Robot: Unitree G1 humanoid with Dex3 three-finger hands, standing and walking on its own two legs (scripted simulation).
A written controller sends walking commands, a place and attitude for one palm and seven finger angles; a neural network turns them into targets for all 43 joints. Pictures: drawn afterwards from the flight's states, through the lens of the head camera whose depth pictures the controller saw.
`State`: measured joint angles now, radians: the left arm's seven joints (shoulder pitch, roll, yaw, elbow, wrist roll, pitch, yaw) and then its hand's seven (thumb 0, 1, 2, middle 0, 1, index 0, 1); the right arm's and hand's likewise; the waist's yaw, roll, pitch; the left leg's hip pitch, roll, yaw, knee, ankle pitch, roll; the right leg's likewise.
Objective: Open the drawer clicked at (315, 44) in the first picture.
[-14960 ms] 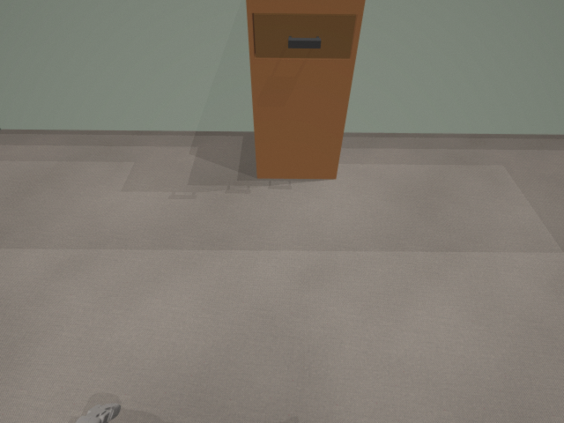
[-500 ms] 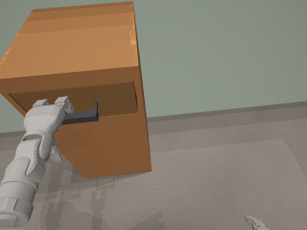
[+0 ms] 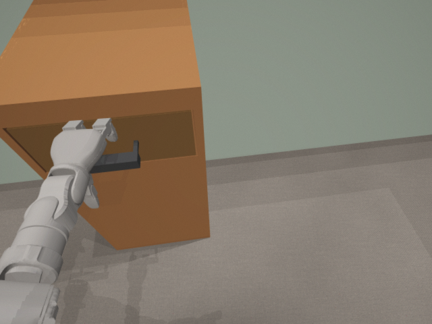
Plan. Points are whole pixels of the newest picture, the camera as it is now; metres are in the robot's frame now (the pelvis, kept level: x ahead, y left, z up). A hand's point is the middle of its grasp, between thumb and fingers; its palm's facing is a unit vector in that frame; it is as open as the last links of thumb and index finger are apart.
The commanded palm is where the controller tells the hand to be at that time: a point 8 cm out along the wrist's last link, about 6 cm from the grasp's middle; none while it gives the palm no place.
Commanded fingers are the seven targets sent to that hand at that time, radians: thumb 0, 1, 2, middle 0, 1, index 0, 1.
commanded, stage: move the hooked fingers above the handle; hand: left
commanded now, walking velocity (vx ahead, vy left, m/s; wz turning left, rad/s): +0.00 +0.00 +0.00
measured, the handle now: (112, 154) +0.46 +0.27 -0.02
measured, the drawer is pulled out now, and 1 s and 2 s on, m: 0.00 0.00 0.00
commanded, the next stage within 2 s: none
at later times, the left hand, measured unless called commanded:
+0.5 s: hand (88, 166) +0.39 +0.28 +0.04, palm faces -0.05 -0.01 -1.00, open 13.8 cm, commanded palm +0.38 +0.28 +0.11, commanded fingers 0.00 -0.50 0.30 -0.30 -1.20 -0.30 -1.20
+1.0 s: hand (85, 164) +0.39 +0.28 +0.05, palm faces -0.02 +0.00 -1.00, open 13.8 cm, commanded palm +0.38 +0.28 +0.11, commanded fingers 0.00 -0.50 0.30 -0.30 -1.20 -0.30 -1.20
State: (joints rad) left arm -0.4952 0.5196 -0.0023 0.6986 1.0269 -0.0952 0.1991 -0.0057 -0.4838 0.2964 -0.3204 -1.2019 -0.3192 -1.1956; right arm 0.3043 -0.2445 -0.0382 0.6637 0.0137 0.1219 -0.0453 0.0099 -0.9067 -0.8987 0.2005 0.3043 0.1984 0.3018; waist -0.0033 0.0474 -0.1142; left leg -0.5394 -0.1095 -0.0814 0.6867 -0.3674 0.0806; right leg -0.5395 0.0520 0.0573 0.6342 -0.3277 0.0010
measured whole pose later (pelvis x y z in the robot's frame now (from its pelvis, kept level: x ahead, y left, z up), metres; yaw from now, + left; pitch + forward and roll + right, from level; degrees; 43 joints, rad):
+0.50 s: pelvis +0.00 -0.02 +0.00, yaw +0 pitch +13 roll -2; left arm -0.51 0.55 0.02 0.77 1.04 -0.10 0.23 -0.01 -0.48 0.30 -0.32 -1.21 -0.32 -1.20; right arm 0.29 -0.26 -0.04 0.66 0.02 0.12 -0.05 0.01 -0.91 -0.90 0.20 0.30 0.20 0.30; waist -0.01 0.04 -0.11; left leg -0.55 -0.09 -0.09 0.69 -0.37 0.06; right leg -0.55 0.07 0.05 0.64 -0.32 -0.02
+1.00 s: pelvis +0.00 -0.02 +0.00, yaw -1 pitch +14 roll -1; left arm -0.47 0.58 0.09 0.75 1.05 -0.15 0.25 0.00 -0.48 0.30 -0.32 -1.20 -0.32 -1.20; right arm 0.28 -0.26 -0.05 0.66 0.02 0.13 -0.07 0.01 -0.91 -0.90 0.20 0.30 0.20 0.30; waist 0.00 0.05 -0.12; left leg -0.55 -0.08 -0.08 0.69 -0.37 0.05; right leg -0.56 0.08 0.06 0.64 -0.32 -0.03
